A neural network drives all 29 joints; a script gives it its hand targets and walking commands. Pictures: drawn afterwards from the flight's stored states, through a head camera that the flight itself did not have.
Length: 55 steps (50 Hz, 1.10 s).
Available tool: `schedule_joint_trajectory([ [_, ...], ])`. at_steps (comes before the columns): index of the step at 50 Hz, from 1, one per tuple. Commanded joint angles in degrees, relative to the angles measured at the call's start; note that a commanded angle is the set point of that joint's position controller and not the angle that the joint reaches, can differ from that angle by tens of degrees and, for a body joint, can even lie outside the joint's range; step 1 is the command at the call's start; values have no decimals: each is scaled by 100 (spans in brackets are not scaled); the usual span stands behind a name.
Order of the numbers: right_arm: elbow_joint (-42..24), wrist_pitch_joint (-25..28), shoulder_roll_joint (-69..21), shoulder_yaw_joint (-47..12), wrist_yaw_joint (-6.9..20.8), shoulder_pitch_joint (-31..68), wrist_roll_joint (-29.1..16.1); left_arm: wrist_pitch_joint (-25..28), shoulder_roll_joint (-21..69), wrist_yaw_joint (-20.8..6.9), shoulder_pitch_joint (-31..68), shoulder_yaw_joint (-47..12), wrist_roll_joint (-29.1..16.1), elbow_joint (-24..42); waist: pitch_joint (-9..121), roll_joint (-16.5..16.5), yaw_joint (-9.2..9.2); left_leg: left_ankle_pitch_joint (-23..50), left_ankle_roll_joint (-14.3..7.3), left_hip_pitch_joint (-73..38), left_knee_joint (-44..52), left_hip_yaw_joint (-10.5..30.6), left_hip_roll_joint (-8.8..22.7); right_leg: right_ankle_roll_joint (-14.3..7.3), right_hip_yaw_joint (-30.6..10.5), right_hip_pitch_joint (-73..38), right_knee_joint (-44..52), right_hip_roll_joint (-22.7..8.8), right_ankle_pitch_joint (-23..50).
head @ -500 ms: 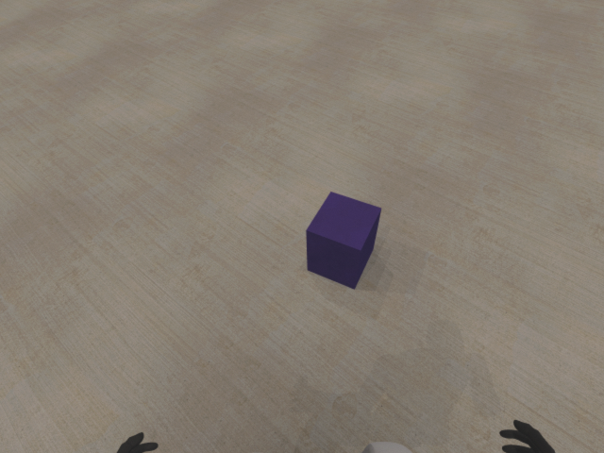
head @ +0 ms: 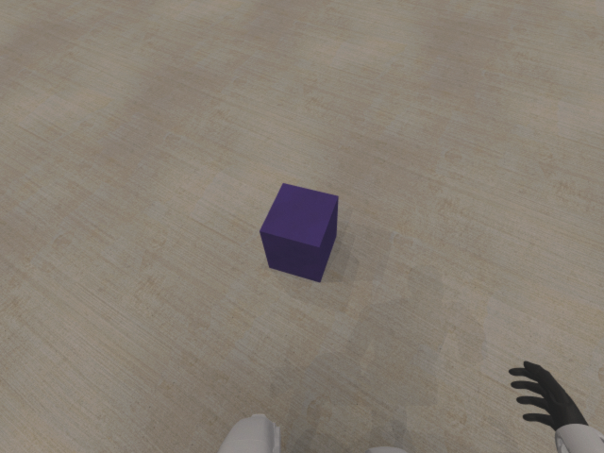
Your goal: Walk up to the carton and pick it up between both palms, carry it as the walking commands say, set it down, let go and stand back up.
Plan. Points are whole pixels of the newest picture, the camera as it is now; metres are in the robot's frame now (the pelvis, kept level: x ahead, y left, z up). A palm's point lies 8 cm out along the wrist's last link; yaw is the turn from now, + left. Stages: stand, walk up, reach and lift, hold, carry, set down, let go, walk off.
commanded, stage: walk up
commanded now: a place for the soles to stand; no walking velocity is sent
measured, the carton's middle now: (301, 233) +0.81 +0.05 -0.63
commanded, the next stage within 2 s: none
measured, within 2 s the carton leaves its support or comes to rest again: neither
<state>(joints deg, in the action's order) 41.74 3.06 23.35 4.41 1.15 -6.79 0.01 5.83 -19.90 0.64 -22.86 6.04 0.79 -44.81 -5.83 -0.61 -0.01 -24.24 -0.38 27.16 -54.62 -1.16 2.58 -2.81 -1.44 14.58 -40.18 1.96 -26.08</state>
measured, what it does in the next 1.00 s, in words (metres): walks ahead: left foot, then right foot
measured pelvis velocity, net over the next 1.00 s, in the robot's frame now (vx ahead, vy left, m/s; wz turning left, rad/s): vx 0.12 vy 0.05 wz -0.08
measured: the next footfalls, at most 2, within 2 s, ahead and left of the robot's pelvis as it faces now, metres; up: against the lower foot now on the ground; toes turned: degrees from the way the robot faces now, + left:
left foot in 0.08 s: +0.10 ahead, +0.13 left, +0.00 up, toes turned +3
right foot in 0.36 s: +0.13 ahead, -0.11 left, +0.00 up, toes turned -3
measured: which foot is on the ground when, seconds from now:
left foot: up 0.00-0.06, down 0.08-0.38, up 0.40-0.66, down 0.68-0.94, up 0.96-1.00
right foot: down 0.00-0.10, up 0.12-0.34, down 0.36-0.68, up 0.70-0.90, down 0.92-1.00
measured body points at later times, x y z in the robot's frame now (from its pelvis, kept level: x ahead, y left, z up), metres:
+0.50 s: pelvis +0.08 +0.02 -0.01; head +0.12 +0.00 +0.44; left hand +0.21 +0.32 -0.09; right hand +0.16 -0.30 -0.11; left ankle +0.06 +0.16 -0.67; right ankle +0.09 -0.11 -0.72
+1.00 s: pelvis +0.12 +0.05 -0.02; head +0.14 +0.03 +0.43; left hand +0.24 +0.36 -0.09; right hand +0.19 -0.27 -0.12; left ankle +0.13 +0.18 -0.70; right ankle +0.16 -0.08 -0.72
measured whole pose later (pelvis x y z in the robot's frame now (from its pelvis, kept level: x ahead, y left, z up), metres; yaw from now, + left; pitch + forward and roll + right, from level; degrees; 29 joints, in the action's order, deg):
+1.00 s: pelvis +0.12 +0.05 -0.02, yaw -5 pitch -2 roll +1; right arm 39.4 4.0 23.5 4.3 1.4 -19.0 0.0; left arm 7.0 -20.1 -0.7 -18.5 5.8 0.8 -41.3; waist -4.0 -2.0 0.0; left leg -26.2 -0.9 23.2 -54.7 -1.2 0.8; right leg 0.2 -1.3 24.5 -47.4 -1.7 -20.0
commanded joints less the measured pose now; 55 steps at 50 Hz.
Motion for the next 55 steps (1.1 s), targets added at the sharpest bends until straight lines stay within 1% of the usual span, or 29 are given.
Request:
schedule_joint_trajectory([
  [1, -589, 113, 767, 218, 51, 250, 147, 8, -1750, 50, -515, 277, -33, 536, 530, 456, 455, -87, -91, 704, 1511, -263, -181, -762, -1623, -1763, 797, -1387, 4892],
  [3, -227, 241, 887, 306, -17, -1025, 178, -7, -1636, 1, 71, 217, -122, 737, 1296, 143, -331, 1163, -429, -1805, 2972, -244, -296, -439, -805, -744, -763, -890, 4949],
  [4, -133, 311, 1448, 497, -84, -1742, 280, 41, -1131, -20, 32, 48, -188, 907, 2023, -942, -732, 1743, -984, -3755, 3005, 1507, 799, -58, -599, 983, -2501, -492, 3851],
  [5, -187, 326, 1708, 555, -112, -1860, 261, 72, -837, 2, 102, -30, -247, 950, 2175, -1658, -666, 3779, -1587, -4884, 2780, 2906, 2017, 155, -236, 2763, -3387, 304, -312],
  [7, -209, 287, 1560, 485, -88, -1679, -37, 31, -1486, 9, 461, 126, -86, 884, 1219, -400, -586, 2685, -2062, -3549, 2942, 2780, 2136, -36, -496, 2967, -3590, -250, -395],
  [11, -420, 266, 1225, 340, -92, -1201, 102, 12, -1251, -159, 314, 77, -124, 767, 129, -721, -279, 3321, -1551, -2159, 2925, 1363, 1434, 161, -107, 2364, -2145, -448, -227],
  [15, -578, 224, 1459, 395, -19, -1389, 169, 47, -1162, -174, 521, 76, -87, 857, 221, -1242, -279, 4085, -1639, -1819, 2736, 1091, 1417, 183, 478, 1379, -532, -324, -538],
  [17, -749, 107, 1390, 386, 31, -1020, 88, 161, -1107, -114, -288, 98, -11, 570, 764, -1036, 253, 3693, -1254, -1310, 1612, 516, 989, 0, 731, -252, 1296, -43, 583],
  [18, -922, 95, 966, 265, 47, -927, 10, 239, -1592, -24, -992, 254, 102, 369, 1242, -34, 649, 3175, -781, -185, -16, 157, 606, -199, -171, -1760, 1553, -332, 1027],
  [19, -1097, 83, 230, 28, 81, -1244, -24, 298, -2245, 52, -1007, 409, 115, 519, 1449, 2029, 557, -267, -161, 1534, -1363, -226, -241, -746, -2896, -2771, 1835, -2035, 2363],
  [20, -1164, -11, 832, 88, 7, -640, 41, 258, -2506, 52, -1013, 442, 9, 548, 1305, 1037, 671, -826, -117, 2155, -1646, 424, -221, -1413, -3936, -2586, 1759, -2727, 2626],
  [21, -1177, -35, 1161, 190, -23, -276, 114, 244, -2368, 76, -735, 415, -49, 542, 875, 243, 542, -774, -127, 2184, -1854, 648, 60, -1754, -3688, -2020, 1394, -2681, 2982],
  [22, -1074, -18, 1098, 192, -13, -322, 98, 244, -2086, 118, -511, 347, -71, 551, 594, -74, 433, -613, -152, 2133, -1658, 597, 174, -1571, -2876, -1837, 1179, -2361, 3439],
  [25, -861, 51, 863, 219, 82, -763, 28, 178, -1804, 132, -237, 255, 2, 676, 548, 654, 257, -665, -21, 1445, -396, 287, 97, -1209, -1584, -1455, 884, -1832, 4330],
  [29, -825, 97, 929, 296, 116, -592, 29, 112, -1981, 21, -81, 288, 70, 755, 586, 1021, 308, -735, 42, 592, 695, -55, -21, -1259, -1625, -770, 1056, -1908, 3385],
  [32, -326, 263, 1001, 423, 26, -1765, 91, -18, -1713, -66, 512, 171, 23, 909, 1074, 602, -418, 459, -99, -1982, 2491, -353, -511, -580, -555, 584, -494, -1134, 2634],
  [33, -228, 338, 1526, 605, -56, -2344, 184, -7, -1156, -69, 393, 17, 11, 1011, 1368, -1012, -743, -67, -499, -3253, 3115, 1537, 446, -122, -66, 2001, -2524, -658, 1900],
  [34, -387, 376, 1951, 624, -117, -2332, 152, 14, -906, -27, 650, -53, 5, 1137, 1064, -1806, -674, 678, -970, -3453, 3657, 3824, 1734, 163, 4, 3570, -3249, 99, -391],
  [35, -470, 336, 1971, 596, -100, -1984, 41, -52, -1484, 24, 861, 71, 85, 1050, 731, -601, -529, 15, -1291, -2660, 3738, 4032, 2092, 54, -472, 3566, -3242, -308, -322],
  [36, -444, 323, 1872, 587, -73, -1734, -38, -89, -1673, -23, 977, 151, 94, 935, 303, -139, -455, -322, -1324, -2015, 3658, 3500, 1931, 97, -440, 3195, -3105, -636, -66],
  [39, -567, 298, 1610, 512, -73, -1295, 115, -75, -1579, -166, 670, 208, 17, 776, -198, -669, -220, -221, -1381, -1146, 3435, 2395, 1357, 266, -46, 2530, -2191, -666, -151],
  [43, -562, 277, 1695, 513, -17, -1678, 169, 9, -1396, -202, 757, 209, 10, 833, -75, -1012, -338, 589, -1576, -1093, 3080, 2235, 1340, 208, 275, 1871, -1003, -456, -765],
  [45, -664, 209, 1655, 478, 13, -1344, 105, 141, -1299, -160, 217, 207, 34, 654, 376, -826, 61, 1371, -1348, -654, 2268, 1624, 1119, 33, 535, 448, 579, -254, 108],
  [46, -776, 176, 1311, 357, 23, -1122, 60, 231, -1473, -90, -380, 279, 114, 495, 672, -342, 446, 1741, -940, 219, 1099, 1112, 786, -142, 174, -846, 1076, -135, 311],
  [47, -931, 198, 673, 164, 14, -1254, -7, 297, -2113, -15, -928, 478, 227, 415, 1004, 1636, 692, 1486, -425, 1496, -1027, 281, -67, -544, -2273, -1892, 2036, -1339, -459],
  [48, -949, 155, 615, 56, -27, -1184, 40, 283, -2421, -8, -635, 465, 137, 629, 776, 1793, 540, -441, -105, 2379, -1348, 29, -395, -1180, -3842, -1834, 2375, -2509, 84],
  [50, -900, 113, 1335, 233, -51, -725, 87, 218, -2178, -37, -249, 416, 29, 576, 250, 458, 403, -540, -219, 2200, -1538, 495, 31, -1467, -3280, -1018, 1806, -2321, 564],
  [53, -683, 171, 1130, 290, 65, -1199, 66, 118, -1940, -36, 103, 341, 81, 764, 291, 1054, 283, -507, -96, 1357, -362, 149, 28, -1166, -1870, -439, 1551, -1766, 523],
  [55, -665, 169, 1126, 318, 116, -1111, 88, 69, -2029, -98, 14, 345, 127, 754, 331, 1381, 361, -679, -61, 1021, 81, -51, -44, -1237, -1845, -135, 1629, -1771, 197],
])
